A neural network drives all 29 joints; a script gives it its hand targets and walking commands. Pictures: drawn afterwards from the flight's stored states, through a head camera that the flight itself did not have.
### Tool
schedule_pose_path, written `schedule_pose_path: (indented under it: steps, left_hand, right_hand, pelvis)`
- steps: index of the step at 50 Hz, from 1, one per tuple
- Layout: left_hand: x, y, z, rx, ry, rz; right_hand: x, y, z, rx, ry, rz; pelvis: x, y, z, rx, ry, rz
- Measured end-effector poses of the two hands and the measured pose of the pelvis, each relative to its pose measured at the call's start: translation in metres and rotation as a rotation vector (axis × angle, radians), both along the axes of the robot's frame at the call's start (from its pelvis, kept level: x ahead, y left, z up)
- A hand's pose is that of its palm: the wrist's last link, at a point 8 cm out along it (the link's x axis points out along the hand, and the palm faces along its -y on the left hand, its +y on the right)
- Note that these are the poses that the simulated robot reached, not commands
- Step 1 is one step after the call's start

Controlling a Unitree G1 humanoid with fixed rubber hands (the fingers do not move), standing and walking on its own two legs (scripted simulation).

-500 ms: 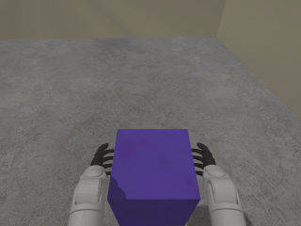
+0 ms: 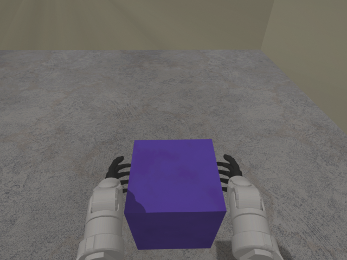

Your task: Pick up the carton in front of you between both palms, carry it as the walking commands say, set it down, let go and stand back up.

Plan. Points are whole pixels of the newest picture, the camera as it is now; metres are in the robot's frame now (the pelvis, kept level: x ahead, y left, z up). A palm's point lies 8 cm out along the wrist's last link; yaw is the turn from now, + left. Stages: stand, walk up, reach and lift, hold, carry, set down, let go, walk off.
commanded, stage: set down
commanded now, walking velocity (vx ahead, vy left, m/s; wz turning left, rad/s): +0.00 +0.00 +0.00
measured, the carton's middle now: (173, 196) +0.34 +0.00 -0.04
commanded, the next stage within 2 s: none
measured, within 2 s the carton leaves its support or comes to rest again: rests again in 1.82 s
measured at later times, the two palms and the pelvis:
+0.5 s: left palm (127, 203) +0.39 +0.15 -0.16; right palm (217, 206) +0.37 -0.14 -0.16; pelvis -0.01 +0.01 -0.08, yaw -1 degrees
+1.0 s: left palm (134, 209) +0.44 +0.15 -0.30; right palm (210, 212) +0.42 -0.14 -0.30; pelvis -0.04 +0.02 -0.21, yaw -2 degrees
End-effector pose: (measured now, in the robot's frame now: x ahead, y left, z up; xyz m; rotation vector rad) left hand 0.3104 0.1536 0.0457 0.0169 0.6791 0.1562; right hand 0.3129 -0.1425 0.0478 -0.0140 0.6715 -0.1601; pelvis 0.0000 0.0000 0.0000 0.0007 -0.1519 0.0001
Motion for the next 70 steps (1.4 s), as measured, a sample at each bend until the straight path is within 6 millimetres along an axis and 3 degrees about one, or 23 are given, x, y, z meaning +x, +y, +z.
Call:
schedule_pose_path:
  steps: [4,8,15,19,22,36,54,70]
  left_hand:
    - [0.019,-0.002,-0.012,0.005,0.015,-0.011]
    - [0.037,-0.004,-0.037,0.018,0.037,-0.035]
    - [0.052,-0.005,-0.118,0.033,0.045,-0.065]
    - [0.058,-0.002,-0.167,0.021,0.036,-0.063]
    - [0.065,0.000,-0.193,0.004,0.015,-0.054]
    - [0.107,-0.001,-0.249,-0.032,-0.001,-0.041]
    - [0.140,0.001,-0.371,-0.007,0.006,-0.075]
    - [0.170,0.002,-0.466,0.019,0.035,-0.109]
  right_hand:
    - [0.014,-0.001,-0.012,-0.003,0.015,-0.025]
    - [0.026,-0.003,-0.038,-0.013,0.037,-0.035]
    - [0.037,-0.003,-0.117,-0.032,0.046,-0.040]
    - [0.041,-0.001,-0.166,-0.020,0.036,-0.049]
    - [0.048,0.000,-0.192,-0.004,0.014,-0.060]
    - [0.087,0.000,-0.246,0.023,-0.005,-0.093]
    - [0.115,0.001,-0.369,0.015,0.003,-0.098]
    - [0.139,0.004,-0.466,0.001,0.033,-0.102]
  pelvis:
    - [-0.001,-0.001,-0.005,-0.004,0.035,-0.004]
    - [-0.002,0.000,-0.010,-0.006,0.117,-0.005]
    - [-0.010,0.005,-0.027,-0.003,0.343,-0.014]
    - [-0.013,0.008,-0.045,-0.001,0.488,-0.017]
    - [-0.013,0.010,-0.062,-0.001,0.592,-0.016]
    - [-0.020,0.016,-0.132,-0.007,0.806,-0.017]
    - [-0.044,0.015,-0.232,-0.008,0.940,-0.023]
    - [-0.057,0.015,-0.300,-0.018,0.953,-0.027]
